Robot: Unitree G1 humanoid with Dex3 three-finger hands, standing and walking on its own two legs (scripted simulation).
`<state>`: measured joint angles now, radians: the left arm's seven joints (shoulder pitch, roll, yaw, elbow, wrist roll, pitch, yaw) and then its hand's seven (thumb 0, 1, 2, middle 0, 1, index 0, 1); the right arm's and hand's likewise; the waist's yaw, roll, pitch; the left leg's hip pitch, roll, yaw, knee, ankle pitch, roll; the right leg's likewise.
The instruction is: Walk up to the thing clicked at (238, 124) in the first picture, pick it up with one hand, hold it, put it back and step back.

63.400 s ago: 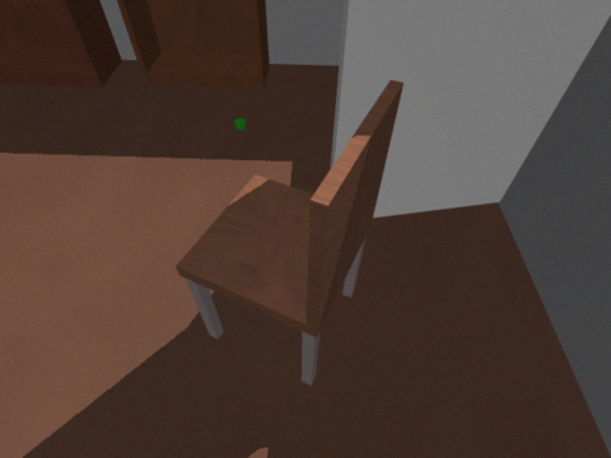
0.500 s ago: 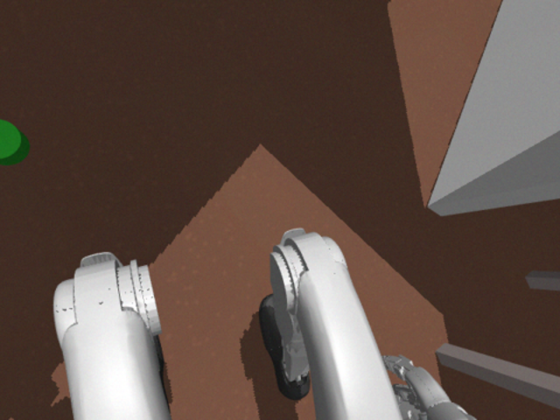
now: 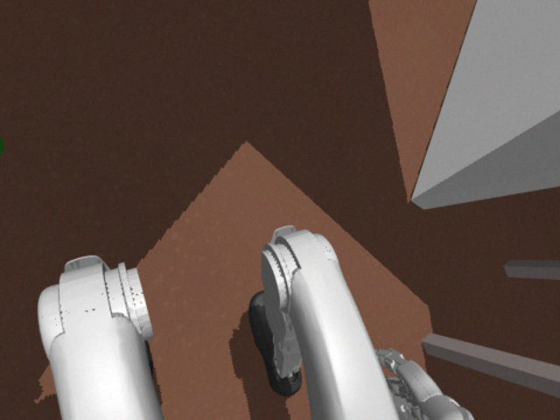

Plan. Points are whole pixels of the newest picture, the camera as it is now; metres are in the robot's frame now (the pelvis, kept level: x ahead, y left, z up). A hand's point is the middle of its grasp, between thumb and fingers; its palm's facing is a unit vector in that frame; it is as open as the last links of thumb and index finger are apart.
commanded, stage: rise first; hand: left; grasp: from above
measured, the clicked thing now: out of the picture +0.49 +0.38 -0.30
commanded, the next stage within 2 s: none
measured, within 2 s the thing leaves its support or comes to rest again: neither
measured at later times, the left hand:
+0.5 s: hand out of the picture +0.44 +0.40 -0.19, palm faces -0.43 -0.15 -0.89, open 14.3 cm
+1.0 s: hand out of the picture +0.44 +0.41 -0.19, palm faces -0.43 -0.15 -0.89, open 14.3 cm
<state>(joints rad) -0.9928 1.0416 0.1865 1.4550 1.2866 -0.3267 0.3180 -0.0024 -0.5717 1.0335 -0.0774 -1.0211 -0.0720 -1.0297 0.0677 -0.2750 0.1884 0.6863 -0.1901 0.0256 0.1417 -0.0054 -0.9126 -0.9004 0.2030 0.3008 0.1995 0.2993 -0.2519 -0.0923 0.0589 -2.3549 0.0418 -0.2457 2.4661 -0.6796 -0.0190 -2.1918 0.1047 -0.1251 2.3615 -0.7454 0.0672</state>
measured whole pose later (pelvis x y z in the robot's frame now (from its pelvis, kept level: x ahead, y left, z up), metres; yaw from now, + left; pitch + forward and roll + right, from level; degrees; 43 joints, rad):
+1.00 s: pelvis +0.00 +0.00 +0.00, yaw -2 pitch +30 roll -14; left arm -1.05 1.14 0.17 1.50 1.30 -0.32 0.32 0.00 -0.59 1.05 -0.08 -1.03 -0.07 -1.04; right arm 0.07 -0.29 0.26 0.64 -0.20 0.01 0.13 -0.01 -0.91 -0.90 0.20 0.30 0.20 0.30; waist -0.29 -0.12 0.09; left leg -2.35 0.04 -0.27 2.48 -0.67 -0.01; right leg -2.18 0.11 -0.15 2.34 -0.73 0.07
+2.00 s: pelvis -0.01 +0.00 +0.00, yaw -1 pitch +30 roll -14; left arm -1.06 1.15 0.16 1.45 1.27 -0.33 0.26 0.00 -0.59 1.06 -0.09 -1.01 -0.07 -1.03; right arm 0.07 -0.30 0.27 0.61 -0.18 0.04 0.12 -0.01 -0.91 -0.90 0.20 0.30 0.20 0.30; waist -0.29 -0.11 0.09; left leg -2.35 0.04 -0.26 2.46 -0.66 -0.01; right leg -2.18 0.11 -0.14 2.34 -0.72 0.07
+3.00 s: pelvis -0.01 +0.00 +0.00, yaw -1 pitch +29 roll -14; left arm -1.07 1.16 0.16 1.47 1.28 -0.33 0.27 0.00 -0.59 1.06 -0.09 -0.98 -0.07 -1.01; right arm 0.08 -0.30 0.28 0.60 -0.18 0.04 0.11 -0.01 -0.91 -0.90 0.20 0.30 0.20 0.30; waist -0.30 -0.12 0.10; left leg -2.36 0.04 -0.27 2.47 -0.66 -0.01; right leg -2.19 0.11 -0.15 2.34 -0.71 0.07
